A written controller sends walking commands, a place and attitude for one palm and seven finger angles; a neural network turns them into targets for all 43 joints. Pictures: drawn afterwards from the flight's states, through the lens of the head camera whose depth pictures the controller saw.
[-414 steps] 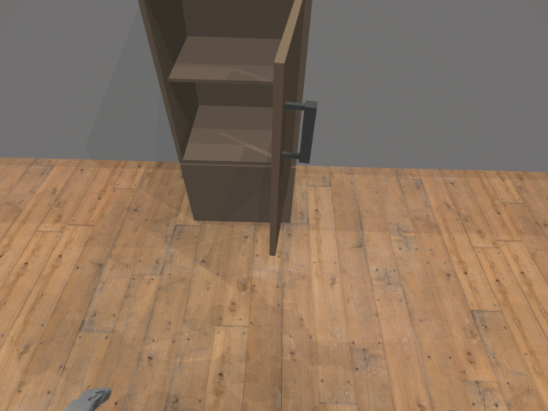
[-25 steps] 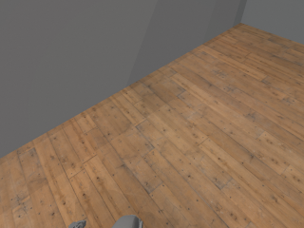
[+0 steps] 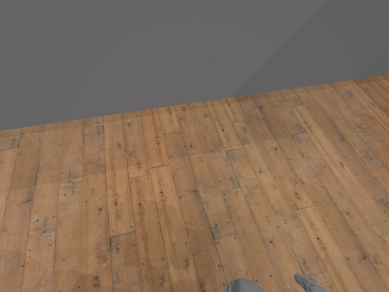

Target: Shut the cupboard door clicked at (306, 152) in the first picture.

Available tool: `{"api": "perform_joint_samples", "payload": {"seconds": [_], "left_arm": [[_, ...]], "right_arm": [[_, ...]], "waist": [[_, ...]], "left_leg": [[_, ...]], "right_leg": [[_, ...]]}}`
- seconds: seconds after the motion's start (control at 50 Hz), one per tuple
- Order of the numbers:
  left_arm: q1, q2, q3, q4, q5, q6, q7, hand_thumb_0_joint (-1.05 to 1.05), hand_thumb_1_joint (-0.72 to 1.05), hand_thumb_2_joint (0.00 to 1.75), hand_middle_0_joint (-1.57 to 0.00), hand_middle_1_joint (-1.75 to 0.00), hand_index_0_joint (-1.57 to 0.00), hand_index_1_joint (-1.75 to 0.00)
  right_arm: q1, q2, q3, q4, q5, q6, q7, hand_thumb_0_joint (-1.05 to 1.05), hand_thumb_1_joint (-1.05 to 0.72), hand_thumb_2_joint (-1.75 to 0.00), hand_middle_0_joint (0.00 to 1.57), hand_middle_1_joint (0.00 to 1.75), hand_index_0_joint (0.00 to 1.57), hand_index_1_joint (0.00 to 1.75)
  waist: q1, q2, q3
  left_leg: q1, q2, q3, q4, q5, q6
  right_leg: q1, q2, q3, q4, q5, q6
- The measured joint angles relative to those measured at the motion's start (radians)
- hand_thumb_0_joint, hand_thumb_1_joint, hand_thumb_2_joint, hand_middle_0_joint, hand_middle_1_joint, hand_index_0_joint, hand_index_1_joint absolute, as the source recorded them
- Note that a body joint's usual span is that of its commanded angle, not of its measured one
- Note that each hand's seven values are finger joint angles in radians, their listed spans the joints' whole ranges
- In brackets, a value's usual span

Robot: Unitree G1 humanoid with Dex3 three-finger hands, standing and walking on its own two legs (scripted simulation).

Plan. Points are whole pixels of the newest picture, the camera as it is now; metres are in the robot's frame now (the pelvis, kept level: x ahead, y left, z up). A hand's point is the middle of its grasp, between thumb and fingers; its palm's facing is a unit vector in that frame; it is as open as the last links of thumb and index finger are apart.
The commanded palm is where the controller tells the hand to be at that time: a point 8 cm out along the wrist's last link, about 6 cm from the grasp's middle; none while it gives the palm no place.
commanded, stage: walk to a spot facing it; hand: left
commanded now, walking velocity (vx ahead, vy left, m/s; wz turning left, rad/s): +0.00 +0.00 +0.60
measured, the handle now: out of the picture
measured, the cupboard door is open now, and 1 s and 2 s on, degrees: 82 82 82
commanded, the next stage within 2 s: turn to face it in 1.66 s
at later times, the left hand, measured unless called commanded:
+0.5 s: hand out of the picture +0.07 +0.18 -0.14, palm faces +0.33 -0.90 -0.27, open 7.4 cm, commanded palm none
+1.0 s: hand (51, 283) +0.13 +0.33 -0.17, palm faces +0.60 -0.78 -0.18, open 7.4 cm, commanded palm none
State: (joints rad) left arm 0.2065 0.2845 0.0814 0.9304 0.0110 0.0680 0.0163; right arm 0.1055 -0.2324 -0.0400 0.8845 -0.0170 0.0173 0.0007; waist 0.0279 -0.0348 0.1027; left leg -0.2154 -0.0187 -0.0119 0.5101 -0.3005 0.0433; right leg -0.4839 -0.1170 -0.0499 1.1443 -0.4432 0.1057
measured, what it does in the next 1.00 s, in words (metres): walks ahead, turning left: right foot, then left foot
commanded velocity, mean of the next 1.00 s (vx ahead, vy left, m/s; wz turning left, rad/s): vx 0.31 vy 0.00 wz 0.46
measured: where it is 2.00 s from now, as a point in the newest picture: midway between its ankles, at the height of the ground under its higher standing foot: (127, 208)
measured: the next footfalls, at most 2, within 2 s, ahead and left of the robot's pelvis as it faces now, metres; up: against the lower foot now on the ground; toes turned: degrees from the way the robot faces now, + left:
right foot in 0.30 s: +0.10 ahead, -0.15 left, +0.00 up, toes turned +6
left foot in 0.76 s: +0.22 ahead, +0.20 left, +0.00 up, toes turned +36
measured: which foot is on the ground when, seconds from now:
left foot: down 0.00-0.30, up 0.32-0.74, down 0.76-1.00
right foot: up 0.00-0.28, down 0.30-0.76, up 0.78-1.00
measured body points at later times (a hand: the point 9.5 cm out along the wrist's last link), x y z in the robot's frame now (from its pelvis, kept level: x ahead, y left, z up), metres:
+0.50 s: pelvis +0.07 -0.03 +0.00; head +0.09 -0.05 +0.45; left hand +0.05 +0.23 -0.12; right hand +0.18 -0.28 -0.15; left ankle +0.03 +0.11 -0.64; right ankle +0.06 -0.15 -0.74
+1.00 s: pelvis +0.20 +0.15 +0.00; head +0.21 +0.18 +0.45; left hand +0.10 +0.37 -0.16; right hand +0.42 +0.00 -0.13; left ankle +0.19 +0.18 -0.74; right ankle +0.30 +0.00 -0.63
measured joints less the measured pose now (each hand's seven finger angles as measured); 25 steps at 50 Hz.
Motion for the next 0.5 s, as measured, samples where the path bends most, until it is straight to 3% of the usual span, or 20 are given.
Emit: {"api": "perform_joint_samples", "payload": {"seconds": [0.16, 0.24, 0.3, 0.34, 0.38, 0.44, 0.5], "left_arm": [[-0.076, -0.022, -0.013, -0.053, -0.002, -0.015, -0.004, 0.01, 0.91, 0.90, -0.20, -0.30, -0.19, -0.30], [-0.087, -0.043, -0.023, -0.063, -0.002, -0.028, -0.019, 0.01, 0.91, 0.90, -0.20, -0.30, -0.19, -0.30], [-0.074, -0.053, -0.032, -0.076, 0.001, -0.061, -0.029, 0.01, 0.91, 0.90, -0.20, -0.30, -0.20, -0.30], [-0.068, -0.073, -0.040, -0.073, 0.004, -0.081, -0.023, 0.01, 0.91, 0.90, -0.20, -0.30, -0.20, -0.30], [-0.040, -0.091, -0.047, -0.067, 0.004, -0.087, -0.019, 0.01, 0.90, 0.90, -0.20, -0.30, -0.20, -0.30], [0.022, -0.102, -0.045, -0.037, 0.004, -0.098, -0.011, 0.01, 0.90, 0.90, -0.20, -0.30, -0.20, -0.30], [0.075, -0.105, -0.043, 0.004, 0.005, -0.105, -0.008, 0.01, 0.90, 0.90, -0.20, -0.30, -0.20, -0.30]], "right_arm": [[0.069, 0.015, 0.002, 0.021, -0.006, 0.005, 0.006, 0.01, -0.91, -0.90, 0.20, 0.30, 0.20, 0.30], [0.119, 0.009, -0.005, 0.043, -0.011, 0.011, 0.009, 0.01, -0.91, -0.90, 0.20, 0.30, 0.20, 0.30], [0.166, -0.002, -0.014, 0.058, -0.005, 0.014, 0.007, 0.01, -0.91, -0.90, 0.20, 0.30, 0.20, 0.30], [0.181, -0.016, -0.025, 0.080, -0.002, 0.023, 0.005, 0.01, -0.91, -0.90, 0.20, 0.30, 0.20, 0.30], [0.196, -0.028, -0.034, 0.098, -0.008, 0.034, 0.015, 0.01, -0.91, -0.90, 0.20, 0.30, 0.20, 0.30], [0.191, -0.038, -0.043, 0.109, -0.017, 0.040, 0.036, 0.01, -0.91, -0.90, 0.20, 0.30, 0.20, 0.30], [0.173, -0.044, -0.051, 0.098, -0.016, 0.035, 0.046, 0.01, -0.91, -0.90, 0.20, 0.30, 0.20, 0.30]], "waist": [[-0.034, 0.020, -0.018], [-0.060, 0.046, -0.041], [-0.069, 0.064, -0.065], [-0.072, 0.090, -0.063], [-0.071, 0.100, -0.072], [-0.060, 0.085, -0.084], [-0.062, 0.077, -0.076]], "left_leg": [[0.027, -0.031, -0.085, -0.039, 0.023, -0.002], [0.022, -0.037, -0.123, -0.008, -0.004, -0.016], [-0.013, -0.048, -0.153, 0.088, -0.069, -0.031], [-0.085, -0.041, -0.130, 0.288, -0.183, -0.043], [-0.171, -0.025, -0.074, 0.480, -0.183, -0.050], [-0.274, 0.017, 0.001, 0.644, -0.078, -0.064], [-0.351, 0.057, 0.018, 0.681, 0.023, -0.080]], "right_leg": [[0.019, 0.033, 0.040, -0.175, 0.023, 0.012], [0.097, 0.064, 0.025, -0.364, 0.014, -0.001], [0.203, 0.084, 0.000, -0.584, 0.109, -0.029], [0.216, 0.083, -0.039, -0.562, 0.151, -0.083], [0.258, 0.064, -0.080, -0.576, 0.125, -0.103], [0.328, 0.033, -0.109, -0.655, 0.130, -0.096], [0.392, 0.012, -0.151, -0.728, 0.141, -0.083]]}}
